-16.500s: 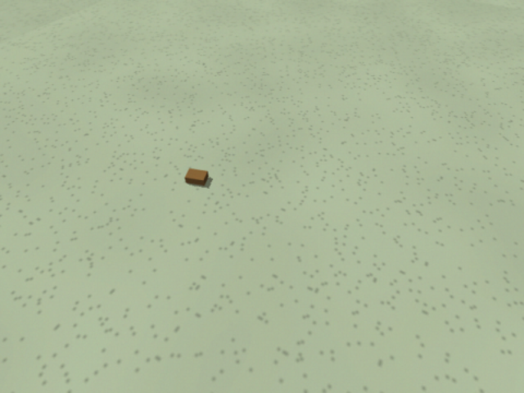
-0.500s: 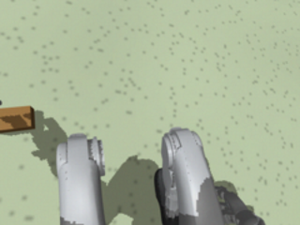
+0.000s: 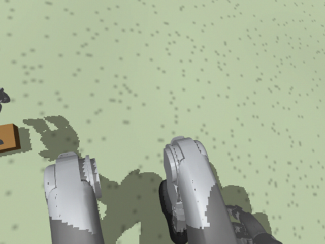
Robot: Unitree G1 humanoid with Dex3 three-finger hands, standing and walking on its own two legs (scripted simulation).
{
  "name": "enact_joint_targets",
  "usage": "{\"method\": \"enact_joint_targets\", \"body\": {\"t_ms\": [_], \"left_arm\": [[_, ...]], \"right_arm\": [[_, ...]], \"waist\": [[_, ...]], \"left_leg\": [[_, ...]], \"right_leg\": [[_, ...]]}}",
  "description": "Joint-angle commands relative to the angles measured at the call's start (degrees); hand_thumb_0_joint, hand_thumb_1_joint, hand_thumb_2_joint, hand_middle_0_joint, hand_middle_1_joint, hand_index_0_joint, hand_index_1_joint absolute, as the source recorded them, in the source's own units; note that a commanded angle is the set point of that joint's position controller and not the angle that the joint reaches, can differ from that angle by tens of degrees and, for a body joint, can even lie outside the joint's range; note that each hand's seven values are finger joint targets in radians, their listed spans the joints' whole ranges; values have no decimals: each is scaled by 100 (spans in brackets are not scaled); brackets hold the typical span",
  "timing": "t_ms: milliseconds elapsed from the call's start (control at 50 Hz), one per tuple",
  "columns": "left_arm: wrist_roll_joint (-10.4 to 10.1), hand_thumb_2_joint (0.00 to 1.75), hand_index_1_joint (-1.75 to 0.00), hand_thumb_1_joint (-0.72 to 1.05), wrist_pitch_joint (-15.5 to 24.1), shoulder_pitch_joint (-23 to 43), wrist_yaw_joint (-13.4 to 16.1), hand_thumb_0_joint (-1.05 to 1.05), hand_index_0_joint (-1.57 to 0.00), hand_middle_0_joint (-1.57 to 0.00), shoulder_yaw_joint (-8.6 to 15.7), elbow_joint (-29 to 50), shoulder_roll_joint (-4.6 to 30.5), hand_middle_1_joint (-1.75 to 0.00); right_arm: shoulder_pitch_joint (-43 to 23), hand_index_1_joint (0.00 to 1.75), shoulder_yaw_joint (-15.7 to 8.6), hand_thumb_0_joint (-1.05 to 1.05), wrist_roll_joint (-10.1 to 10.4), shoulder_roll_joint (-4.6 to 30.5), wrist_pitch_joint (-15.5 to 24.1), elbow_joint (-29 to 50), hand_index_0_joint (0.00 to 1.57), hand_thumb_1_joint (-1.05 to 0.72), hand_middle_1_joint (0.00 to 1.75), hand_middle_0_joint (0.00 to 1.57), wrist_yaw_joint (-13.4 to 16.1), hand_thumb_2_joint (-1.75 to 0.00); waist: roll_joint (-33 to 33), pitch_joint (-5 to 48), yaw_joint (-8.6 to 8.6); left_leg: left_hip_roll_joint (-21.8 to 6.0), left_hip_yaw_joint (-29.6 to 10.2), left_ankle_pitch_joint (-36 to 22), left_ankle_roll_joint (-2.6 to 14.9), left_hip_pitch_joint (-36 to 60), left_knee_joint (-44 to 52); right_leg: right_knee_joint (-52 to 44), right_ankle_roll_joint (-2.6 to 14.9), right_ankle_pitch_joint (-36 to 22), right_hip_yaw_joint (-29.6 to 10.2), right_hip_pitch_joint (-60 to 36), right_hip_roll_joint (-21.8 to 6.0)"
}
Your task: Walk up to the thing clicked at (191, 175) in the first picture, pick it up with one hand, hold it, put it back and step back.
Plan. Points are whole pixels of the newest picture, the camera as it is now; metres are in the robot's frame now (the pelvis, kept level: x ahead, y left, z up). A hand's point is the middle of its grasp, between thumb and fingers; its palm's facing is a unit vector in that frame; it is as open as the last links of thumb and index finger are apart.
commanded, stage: approach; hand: left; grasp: from above
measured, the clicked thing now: out of the picture +0.39 +0.38 -0.29
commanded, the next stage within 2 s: close in in 0.36 s
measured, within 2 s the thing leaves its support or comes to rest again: neither
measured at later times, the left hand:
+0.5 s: hand out of the picture +0.38 +0.37 -0.16, palm faces -0.41 -0.15 -0.90, open 11.1 cm
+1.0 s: hand out of the picture +0.37 +0.36 -0.23, palm faces -0.46 -0.17 -0.87, open 12.0 cm
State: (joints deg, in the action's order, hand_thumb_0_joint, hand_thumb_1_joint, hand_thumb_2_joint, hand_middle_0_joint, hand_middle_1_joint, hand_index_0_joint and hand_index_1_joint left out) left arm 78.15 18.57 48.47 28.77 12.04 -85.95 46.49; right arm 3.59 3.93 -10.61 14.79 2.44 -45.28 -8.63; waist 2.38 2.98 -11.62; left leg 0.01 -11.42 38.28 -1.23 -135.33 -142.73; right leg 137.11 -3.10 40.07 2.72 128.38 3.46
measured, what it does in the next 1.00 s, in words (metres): stands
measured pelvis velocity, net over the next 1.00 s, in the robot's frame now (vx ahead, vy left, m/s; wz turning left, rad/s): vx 0.00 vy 0.00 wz -0.03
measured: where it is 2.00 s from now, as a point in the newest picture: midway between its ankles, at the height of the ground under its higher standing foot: (134, 234)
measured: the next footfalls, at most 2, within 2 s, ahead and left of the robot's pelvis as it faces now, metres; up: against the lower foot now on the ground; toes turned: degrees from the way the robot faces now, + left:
none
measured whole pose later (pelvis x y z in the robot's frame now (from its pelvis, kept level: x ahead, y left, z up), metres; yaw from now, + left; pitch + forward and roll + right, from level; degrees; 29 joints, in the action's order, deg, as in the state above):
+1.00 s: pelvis +0.00 +0.00 -0.02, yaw -2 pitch +27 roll -11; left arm 79.6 24.0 47.4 34.0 13.8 -94.9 54.9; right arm 2.0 8.3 -17.4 16.3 5.3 -46.9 -10.0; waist 6.8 -3.1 -13.5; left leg 0.4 -14.1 39.9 -2.3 -135.9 -148.1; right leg 141.2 -4.1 40.7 4.2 128.9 4.4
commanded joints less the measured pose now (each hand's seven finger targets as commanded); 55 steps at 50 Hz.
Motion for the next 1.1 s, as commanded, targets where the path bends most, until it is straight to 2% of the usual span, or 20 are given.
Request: {"method": "enact_joint_targets", "body": {"t_ms": [0, 80, 180, 240, 300, 340, 380, 420, 440, 500, 520, 560, 600, 660, 700, 740, 780, 900, 1060, 1080], "left_arm": [[-344, 61, -70, -9, -327, 780, 65, 0, -45, -40, 291, 472, 2091, -75], [-677, 65, -70, -15, -167, 736, -301, 0, -42, -39, 348, 1108, 2169, -73], [-741, 65, -69, -15, 294, 1062, -574, 0, -43, -41, 331, 1667, 2090, -71], [-722, 67, -68, -14, 543, 1132, -599, 0, -43, -42, -33, 1672, 1567, -69], [-606, 65, -67, -10, 680, 1034, -469, 0, -46, -43, 1, 1553, 1575, -69], [-536, 67, -67, -8, 683, 1050, -337, 0, -47, -45, -100, 1381, 1372, -69], [-385, 67, -69, -5, 667, 1262, -162, 0, -49, -46, 107, 1698, 1742, -71], [-242, 66, -68, -2, 542, 1199, -34, 0, -51, -47, 260, 1439, 1884, -71], [-225, 67, -68, 0, 497, 1185, 23, 0, -52, -49, 314, 1307, 1904, -71], [-136, 62, -69, -11, 327, 966, 89, 0, -43, -38, 44, 384, 1529, -73], [-113, 65, -70, -13, 292, 1012, 97, 0, -41, -37, 9, 319, 1534, -74], [-104, 65, -70, -13, 263, 1269, 146, 0, -42, -38, 129, 497, 1835, -74], [-90, 66, -69, -11, 222, 1257, 160, 0, -42, -39, 91, 390, 1840, -72], [-141, 70, -71, -13, 248, 1372, 215, 0, -40, -39, 22, 23, 1775, -72], [-103, 69, -70, -15, 309, 1446, 247, 0, -39, -38, -44, -75, 1900, -71], [-77, 70, -70, -15, 399, 1393, 361, 0, -39, -38, 334, -76, 2328, -71], [-24, 69, -70, -17, 490, 1427, 452, 0, -38, -37, 365, -172, 2421, -71], [76, 70, -75, -21, 585, 1228, 712, 0, -33, -31, 224, -313, 2342, -76], [-31, 74, -76, -25, 365, 838, 1100, 0, -29, -28, 420, -425, 2544, -77], [10, 74, -77, -26, 319, 865, 1090, 0, -28, -27, 283, -455, 2447, -79]], "right_arm": [[659, 30, -389, 0, 20, 1510, 107, 263, 20, -89, 30, 20, 26, -89], [694, 30, -457, 0, 58, 1525, 138, 317, 20, -89, 30, 20, 13, -89], [918, 30, -562, 0, 52, 1511, 84, 247, 20, -90, 30, 20, 34, -89], [1077, 30, -575, 0, 39, 1499, 34, 73, 20, -90, 30, 20, 41, -89], [1068, 30, -580, 0, 39, 1514, -7, 31, 20, -89, 30, 20, 50, -89], [1035, 30, -573, 0, 13, 1510, -30, 47, 20, -89, 30, 20, 43, -89], [976, 30, -569, 0, 37, 1524, -62, 68, 20, -89, 30, 20, 60, -89], [919, 30, -565, 0, 29, 1540, -77, 90, 20, -89, 30, 20, 41, -89], [859, 30, -553, 0, 12, 1554, -88, 105, 20, -89, 30, 20, 38, -89], [712, 30, -476, 0, -4, 1483, -89, 94, 20, -89, 30, 20, 41, -89], [690, 30, -451, 0, -23, 1493, -66, 70, 20, -89, 30, 20, 51, -89], [675, 30, -391, 0, -84, 1524, -12, 94, 20, -89, 30, 20, 63, -89], [630, 30, -371, 0, -112, 1538, 27, 108, 20, -89, 30, 20, 42, -89], [528, 30, -308, 0, -177, 1608, 126, 202, 20, -89, 30, 20, 35, -89], [481, 30, -251, 0, -215, 1595, 180, 177, 20, -89, 30, 20, 32, -90], [561, 30, -231, 0, -284, 1699, 199, 129, 20, -89, 30, 20, 49, -90], [547, 30, -162, 0, -392, 1689, 241, 120, 20, -89, 30, 20, 18, -90], [463, 30, -27, 0, -649, 1742, 342, 112, 20, -89, 30, 20, -58, -90], [365, 30, 98, 0, -854, 1853, 484, -10, 20, -89, 30, 20, -263, -89], [342, 30, 98, 0, -865, 1844, 527, -41, 20, -89, 30, 20, -296, -89]], "waist": [[-1595, 3353, 456], [-1561, 3577, 513], [-1615, 3687, 324], [-1561, 3561, 173], [-1775, 3597, 273], [-1726, 3488, 190], [-2065, 3748, 381], [-2163, 3801, 443], [-2089, 3787, 426], [-1542, 3115, 248], [-1433, 2980, 189], [-1633, 3160, 258], [-1621, 3219, 225], [-1450, 2986, -31], [-1594, 2900, -45], [-1567, 3080, -3], [-1786, 3020, -63], [-2117, 3157, -116], [-2158, 3050, -46], [-2181, 2904, -65]], "left_leg": [[91, 916, -675, 319, 2732, 1578], [85, 856, -494, 312, 2811, 1622], [53, 790, -649, 253, 2963, 1486], [24, 732, -749, 227, 3072, 1432], [22, 694, -911, 174, 3346, 1525], [17, 668, -864, 174, 3358, 1556], [23, 704, -991, 144, 3570, 1645], [15, 700, -1164, 130, 3727, 1694], [13, 691, -1186, 146, 3687, 1659], [33, 735, -732, 212, 3016, 1623], [46, 743, -615, 239, 2865, 1582], [54, 773, -641, 242, 2908, 1567], [52, 743, -573, 238, 3017, 1593], [35, 664, -436, 247, 2872, 1491], [22, 677, -338, 239, 2762, 1385], [17, 657, -483, 235, 2813, 1302], [4, 656, -463, 204, 2886, 1271], [-27, 632, -803, 150, 3137, 1057], [-54, 557, -1006, 128, 2997, 954], [-56, 586, -902, 128, 2968, 922]], "right_leg": [[-1378, 431, -1065, 616, -1536, 69], [-1394, 446, -833, 624, -1681, 60], [-1388, 453, -945, 640, -1689, 48], [-1404, 438, -1051, 712, -1550, 49], [-1318, 471, -1084, 782, -1408, 47], [-1303, 466, -1039, 849, -1282, 42], [-1284, 494, -1141, 822, -1305, 40], [-1162, 502, -1228, 846, -1236, 25], [-1136, 491, -1244, 857, -1213, 26], [-1285, 480, -996, 810, -1071, 62], [-1312, 463, -928, 788, -1078, 65], [-1320, 448, -957, 751, -1274, 47], [-1263, 454, -865, 795, -1232, 62], [-1161, 427, -762, 860, -1115, 74], [-1171, 441, -693, 790, -1106, 95], [-1117, 405, -816, 825, -1288, 94], [-992, 409, -796, 870, -1245, 99], [-828, 394, -1123, 953, -1351, 169], [-613, 394, -1375, 1095, -1371, 213], [-611, 395, -1308, 1067, -1332, 211]]}}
